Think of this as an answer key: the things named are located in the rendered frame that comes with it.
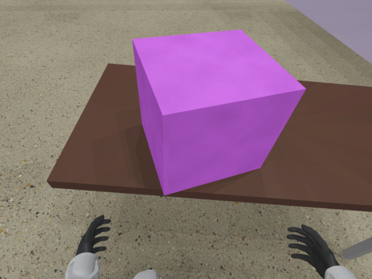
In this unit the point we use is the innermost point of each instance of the robot right hand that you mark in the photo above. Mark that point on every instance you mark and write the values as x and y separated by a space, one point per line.
320 256

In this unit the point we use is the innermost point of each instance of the left robot forearm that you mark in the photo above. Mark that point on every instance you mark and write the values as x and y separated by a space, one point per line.
83 266

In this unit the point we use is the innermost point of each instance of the table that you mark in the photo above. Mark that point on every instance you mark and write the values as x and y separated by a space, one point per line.
321 159

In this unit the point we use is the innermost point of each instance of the robot left hand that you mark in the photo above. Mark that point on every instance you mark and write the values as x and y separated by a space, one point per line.
88 240

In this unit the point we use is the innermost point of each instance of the carton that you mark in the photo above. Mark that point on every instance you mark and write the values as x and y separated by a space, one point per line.
212 105

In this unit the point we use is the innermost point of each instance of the right robot forearm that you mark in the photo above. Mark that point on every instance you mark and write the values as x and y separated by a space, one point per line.
338 272

